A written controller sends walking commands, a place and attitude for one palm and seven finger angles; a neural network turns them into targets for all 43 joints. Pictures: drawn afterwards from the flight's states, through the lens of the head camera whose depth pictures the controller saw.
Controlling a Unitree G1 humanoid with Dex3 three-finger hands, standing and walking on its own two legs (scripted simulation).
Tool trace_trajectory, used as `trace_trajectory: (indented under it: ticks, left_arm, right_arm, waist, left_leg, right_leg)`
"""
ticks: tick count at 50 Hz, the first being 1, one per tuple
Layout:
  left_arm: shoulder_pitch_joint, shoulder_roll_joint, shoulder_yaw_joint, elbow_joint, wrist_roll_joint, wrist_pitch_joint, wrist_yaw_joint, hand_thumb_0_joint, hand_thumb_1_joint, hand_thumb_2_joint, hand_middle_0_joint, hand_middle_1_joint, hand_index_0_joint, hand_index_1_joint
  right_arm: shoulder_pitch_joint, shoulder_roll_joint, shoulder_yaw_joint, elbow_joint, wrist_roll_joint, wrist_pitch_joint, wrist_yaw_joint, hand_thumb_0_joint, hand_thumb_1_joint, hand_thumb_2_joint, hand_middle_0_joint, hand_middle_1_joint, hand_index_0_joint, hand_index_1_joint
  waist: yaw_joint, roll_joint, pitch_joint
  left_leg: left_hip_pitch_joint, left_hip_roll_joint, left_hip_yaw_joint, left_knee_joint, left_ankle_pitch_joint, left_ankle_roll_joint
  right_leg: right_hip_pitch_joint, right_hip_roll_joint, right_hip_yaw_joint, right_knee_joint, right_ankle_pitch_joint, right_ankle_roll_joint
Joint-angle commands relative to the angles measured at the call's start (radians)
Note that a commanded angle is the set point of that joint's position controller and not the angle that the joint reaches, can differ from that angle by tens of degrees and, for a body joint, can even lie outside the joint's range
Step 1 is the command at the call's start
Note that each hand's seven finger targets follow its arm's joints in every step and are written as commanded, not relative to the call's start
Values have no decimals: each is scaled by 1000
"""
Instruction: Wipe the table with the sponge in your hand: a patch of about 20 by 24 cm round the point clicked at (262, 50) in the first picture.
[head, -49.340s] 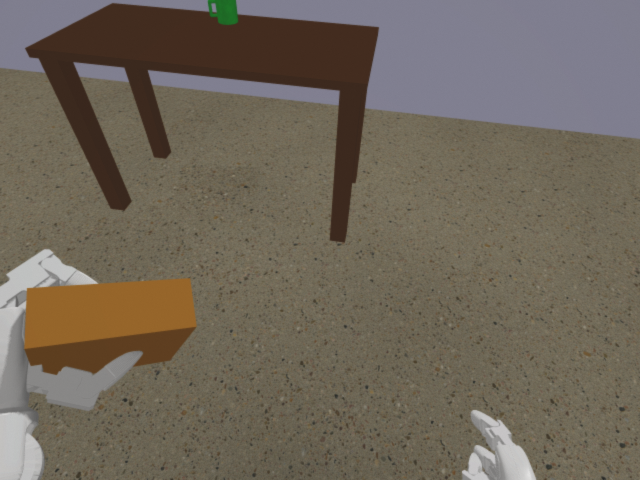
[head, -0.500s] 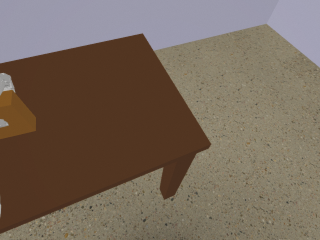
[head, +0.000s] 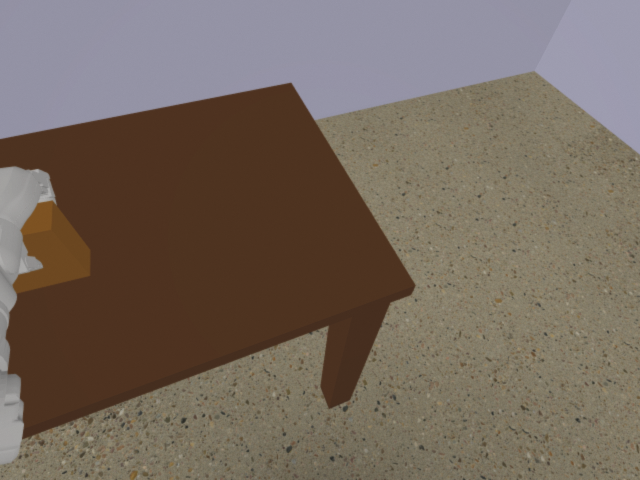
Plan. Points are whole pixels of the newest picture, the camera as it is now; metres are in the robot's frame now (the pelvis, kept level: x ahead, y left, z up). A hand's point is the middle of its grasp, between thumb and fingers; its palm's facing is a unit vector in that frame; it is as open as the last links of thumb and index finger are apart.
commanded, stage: wipe back along the first lane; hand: left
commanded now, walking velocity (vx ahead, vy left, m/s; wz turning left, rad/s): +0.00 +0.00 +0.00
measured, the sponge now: (27, 261) +0.37 +0.42 +0.01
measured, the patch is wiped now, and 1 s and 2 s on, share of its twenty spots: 1.00 1.00 1.00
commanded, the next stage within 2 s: lift the sponge slowly off the table in 0.96 s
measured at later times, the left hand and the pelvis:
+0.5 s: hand (22, 250) +0.35 +0.38 +0.07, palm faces -0.06 +0.02 -1.00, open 9.0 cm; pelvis +0.02 +0.00 +0.01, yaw +0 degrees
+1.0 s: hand (23, 292) +0.30 +0.35 +0.07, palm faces -0.03 +0.00 -1.00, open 9.0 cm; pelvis +0.02 +0.00 +0.01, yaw +1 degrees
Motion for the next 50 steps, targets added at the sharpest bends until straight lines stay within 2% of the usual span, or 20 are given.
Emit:
trace_trajectory:
  ticks: [1,2,3,4,6,8,10,12,13,16,18,22,23,28,29,30,33,37,40,50]
  left_arm:
    - [-104,180,-2,-87,3,-1,-23,0,100,1300,-1200,-1600,-1200,-1600]
    - [-87,158,-16,-98,-4,0,-25,0,100,1300,-1200,-1600,-1200,-1600]
    - [-84,159,-6,-123,-15,-4,-31,0,100,1300,-1200,-1600,-1200,-1600]
    - [-56,170,7,-109,-19,1,-29,0,100,1300,-1200,-1600,-1200,-1600]
    - [-25,140,-6,-144,-39,9,-30,0,100,1300,-1200,-1600,-1200,-1600]
    - [-15,172,31,-171,-55,11,-35,0,100,1300,-1200,-1600,-1200,-1600]
    - [53,156,32,-173,-68,19,-34,0,100,1300,-1200,-1600,-1200,-1600]
    - [78,144,29,-218,-76,26,-38,0,100,1300,-1200,-1600,-1200,-1600]
    - [106,174,65,-233,-81,24,-41,0,100,1300,-1200,-1600,-1200,-1600]
    - [154,105,16,-279,-83,43,-41,0,100,1300,-1200,-1600,-1200,-1600]
    - [195,122,47,-341,-94,48,-44,0,100,1300,-1200,-1600,-1200,-1600]
    - [230,44,-10,-395,-101,87,-43,0,100,1300,-1200,-1600,-1200,-1600]
    - [226,37,-9,-434,-106,90,-48,0,100,1300,-1200,-1600,-1200,-1600]
    - [344,30,13,-524,-125,124,-47,0,100,1300,-1200,-1600,-1200,-1600]
    - [394,-1,-7,-535,-129,130,-45,0,100,1300,-1200,-1600,-1200,-1600]
    - [421,-25,-22,-553,-135,138,-45,0,100,1300,-1200,-1600,-1200,-1600]
    - [399,17,13,-603,-141,167,-48,0,100,1300,-1200,-1600,-1200,-1600]
    - [419,-8,-12,-621,-141,199,-51,0,100,1300,-1200,-1600,-1200,-1600]
    - [470,-12,-5,-666,-141,207,-55,0,100,1300,-1200,-1600,-1200,-1600]
    - [580,-5,27,-745,-153,212,-59,0,100,1300,-1200,-1600,-1200,-1600]
  right_arm:
    - [43,-167,-61,-80,1,-19,-5,0,-900,-900,200,300,200,300]
    - [39,-165,-62,-84,3,-20,-3,0,-900,-900,200,300,200,300]
    - [31,-165,-61,-91,2,-22,-5,0,-900,-900,200,300,200,300]
    - [37,-166,-62,-81,3,-20,-4,0,-900,-900,200,300,200,300]
    - [29,-165,-66,-89,6,-21,-2,0,-900,-900,200,300,200,300]
    - [12,-170,-64,-95,7,-23,-4,0,-900,-900,200,300,200,300]
    - [10,-165,-65,-92,11,-23,0,0,-900,-900,200,300,200,300]
    - [-5,-164,-66,-99,14,-25,2,0,-900,-900,200,300,200,300]
    - [-15,-166,-64,-105,14,-25,3,0,-900,-900,200,300,200,300]
    - [-29,-159,-66,-108,16,-29,10,0,-900,-900,200,300,200,300]
    - [-49,-158,-65,-125,16,-32,12,0,-900,-900,200,300,200,300]
    - [-66,-153,-66,-126,16,-34,19,0,-900,-900,200,300,200,300]
    - [-81,-152,-67,-135,15,-37,18,0,-900,-900,200,300,200,300]
    - [-110,-147,-63,-152,14,-47,24,0,-900,-900,200,300,200,300]
    - [-108,-140,-62,-149,13,-52,27,0,-900,-900,200,300,200,300]
    - [-115,-139,-63,-153,13,-55,30,0,-900,-900,200,300,200,300]
    - [-143,-147,-57,-160,12,-56,25,0,-900,-900,200,300,200,300]
    - [-159,-140,-47,-163,12,-59,18,0,-900,-900,200,300,200,300]
    - [-172,-134,-46,-169,10,-70,19,0,-900,-900,200,300,200,300]
    - [-205,-129,-39,-172,4,-91,11,0,-900,-900,200,300,200,300]
  waist:
    - [16,52,-232]
    - [13,39,-236]
    - [19,68,-247]
    - [15,30,-238]
    - [14,6,-242]
    - [25,4,-238]
    - [26,-35,-229]
    - [26,-31,-210]
    - [44,-8,-215]
    - [34,-11,-179]
    - [47,10,-200]
    - [30,-14,-157]
    - [35,9,-168]
    - [50,0,-200]
    - [49,-4,-205]
    - [47,-5,-187]
    - [49,-19,-168]
    - [48,-37,-113]
    - [60,1,-124]
    - [74,-19,-111]
  left_leg:
    - [173,21,-44,-86,339,-55]
    - [175,22,-41,-85,338,-52]
    - [190,25,-46,-91,366,-54]
    - [183,25,-45,-85,372,-52]
    - [176,22,-38,-88,360,-45]
    - [164,23,-35,-100,374,-38]
    - [153,19,-26,-99,381,-33]
    - [157,16,-21,-104,380,-28]
    - [162,20,-30,-112,418,-32]
    - [181,20,-29,-115,416,-35]
    - [203,24,-37,-118,474,-36]
    - [229,31,-47,-125,470,-46]
    - [251,36,-53,-126,508,-46]
    - [278,40,-63,-126,577,-57]
    - [291,41,-66,-121,598,-61]
    - [292,40,-63,-120,596,-62]
    - [277,40,-63,-138,541,-57]
    - [255,30,-55,-161,454,-54]
    - [278,31,-58,-162,478,-56]
    - [258,23,-43,-177,415,-42]
  right_leg:
    - [119,14,12,-44,196,-66]
    - [125,14,14,-48,201,-64]
    - [131,13,18,-49,218,-68]
    - [138,14,15,-43,225,-63]
    - [161,14,17,-52,238,-59]
    - [197,8,25,-57,273,-62]
    - [224,8,23,-58,296,-54]
    - [235,5,27,-69,312,-53]
    - [250,2,30,-65,328,-59]
    - [227,4,19,-73,306,-53]
    - [253,1,28,-74,338,-57]
    - [217,2,10,-79,300,-49]
    - [215,0,16,-81,310,-52]
    - [259,-4,14,-74,345,-50]
    - [264,-5,6,-65,343,-43]
    - [258,-4,5,-69,346,-42]
    - [275,-6,11,-85,336,-47]
    - [280,-7,-1,-94,292,-45]
    - [293,-9,1,-96,292,-48]
    - [343,-11,12,-106,304,-49]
